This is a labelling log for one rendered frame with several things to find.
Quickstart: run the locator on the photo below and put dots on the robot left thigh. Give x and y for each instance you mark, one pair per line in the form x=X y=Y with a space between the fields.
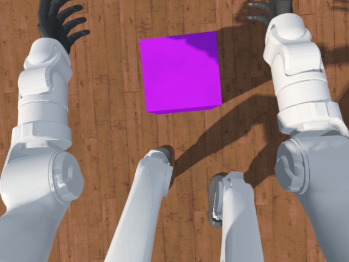
x=134 y=237

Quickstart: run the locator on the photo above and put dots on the robot left upper arm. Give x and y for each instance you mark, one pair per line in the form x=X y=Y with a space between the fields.
x=37 y=191

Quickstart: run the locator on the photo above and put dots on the carton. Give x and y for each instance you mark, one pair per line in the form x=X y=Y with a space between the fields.
x=181 y=73

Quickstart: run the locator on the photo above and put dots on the robot right upper arm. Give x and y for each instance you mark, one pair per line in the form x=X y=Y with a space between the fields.
x=316 y=170

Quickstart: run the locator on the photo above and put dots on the left robot hand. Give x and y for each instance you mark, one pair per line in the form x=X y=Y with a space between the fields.
x=51 y=22

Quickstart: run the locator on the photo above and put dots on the left robot forearm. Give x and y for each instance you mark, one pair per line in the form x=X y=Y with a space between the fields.
x=43 y=102

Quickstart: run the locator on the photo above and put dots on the left robot foot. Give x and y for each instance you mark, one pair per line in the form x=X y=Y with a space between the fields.
x=166 y=152

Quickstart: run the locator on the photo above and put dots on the right robot forearm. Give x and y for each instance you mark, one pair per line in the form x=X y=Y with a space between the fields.
x=300 y=83

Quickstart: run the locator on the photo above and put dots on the right robot hand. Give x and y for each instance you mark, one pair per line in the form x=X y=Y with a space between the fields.
x=273 y=9

